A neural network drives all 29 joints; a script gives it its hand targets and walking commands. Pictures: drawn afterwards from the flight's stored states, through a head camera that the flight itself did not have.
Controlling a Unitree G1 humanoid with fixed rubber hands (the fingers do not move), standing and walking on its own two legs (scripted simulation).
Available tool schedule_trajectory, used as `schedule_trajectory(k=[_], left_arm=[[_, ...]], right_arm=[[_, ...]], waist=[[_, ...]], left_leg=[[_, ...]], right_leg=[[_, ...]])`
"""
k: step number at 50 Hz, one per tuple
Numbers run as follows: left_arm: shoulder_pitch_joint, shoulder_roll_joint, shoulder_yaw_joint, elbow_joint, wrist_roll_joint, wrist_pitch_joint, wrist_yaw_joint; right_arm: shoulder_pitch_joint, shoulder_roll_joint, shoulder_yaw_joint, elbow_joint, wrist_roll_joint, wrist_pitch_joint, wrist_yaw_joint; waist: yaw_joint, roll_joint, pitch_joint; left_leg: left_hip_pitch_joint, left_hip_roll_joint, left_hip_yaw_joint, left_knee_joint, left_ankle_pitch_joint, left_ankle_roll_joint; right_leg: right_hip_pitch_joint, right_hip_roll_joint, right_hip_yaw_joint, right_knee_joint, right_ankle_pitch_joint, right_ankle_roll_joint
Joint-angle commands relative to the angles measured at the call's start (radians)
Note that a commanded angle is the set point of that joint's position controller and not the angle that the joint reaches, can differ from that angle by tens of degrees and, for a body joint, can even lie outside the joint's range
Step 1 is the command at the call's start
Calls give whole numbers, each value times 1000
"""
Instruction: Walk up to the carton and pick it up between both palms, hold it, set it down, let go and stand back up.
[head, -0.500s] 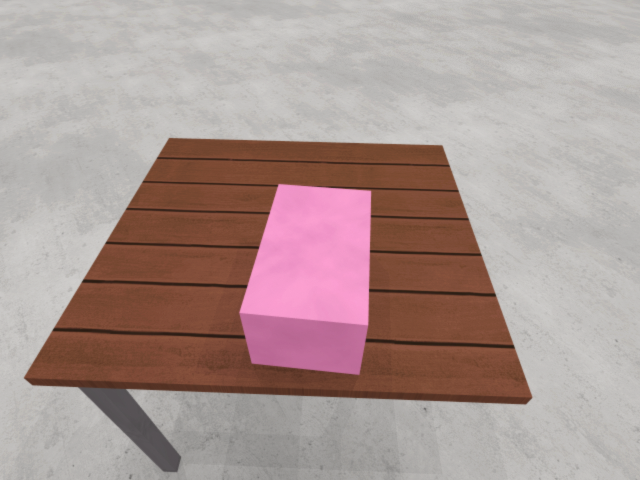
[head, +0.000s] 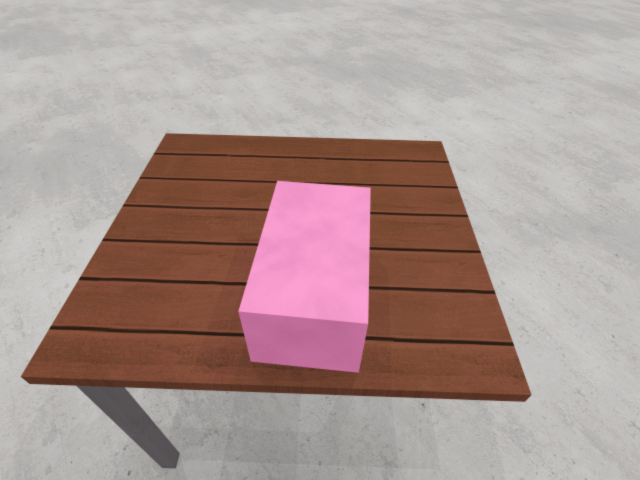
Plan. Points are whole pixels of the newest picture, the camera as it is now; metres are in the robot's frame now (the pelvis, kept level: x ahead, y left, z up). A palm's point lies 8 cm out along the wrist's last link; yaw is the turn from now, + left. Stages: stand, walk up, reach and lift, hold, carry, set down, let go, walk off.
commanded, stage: stand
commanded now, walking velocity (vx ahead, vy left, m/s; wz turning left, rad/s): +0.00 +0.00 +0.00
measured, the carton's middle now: (314, 268) +0.49 +0.03 -0.04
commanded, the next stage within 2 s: none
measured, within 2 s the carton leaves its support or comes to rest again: neither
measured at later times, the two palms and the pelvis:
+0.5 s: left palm out of the picture +0.01 +0.24 -0.14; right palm out of the picture +0.00 -0.24 -0.14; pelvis +0.01 +0.00 +0.00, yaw +0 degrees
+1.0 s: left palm out of the picture +0.01 +0.24 -0.14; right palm out of the picture +0.00 -0.23 -0.14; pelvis +0.01 +0.00 +0.00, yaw -1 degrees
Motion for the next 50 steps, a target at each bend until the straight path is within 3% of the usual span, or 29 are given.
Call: schedule_trajectory(k=[1, 50], left_arm=[[58, 118, 26, -29, 0, -12, 6], [46, 89, 20, 39, -2, -11, 15]], right_arm=[[67, -109, -26, -27, 0, -11, -7], [63, -81, -26, 21, 3, -11, -14]], waist=[[0, -4, 66], [-1, -5, 62]], left_leg=[[-15, 79, -101, -89, -6, 18], [14, 83, -90, -98, 47, 18]], right_leg=[[-61, -93, 92, -103, 15, -9], [-37, -98, 87, -101, 79, -4]])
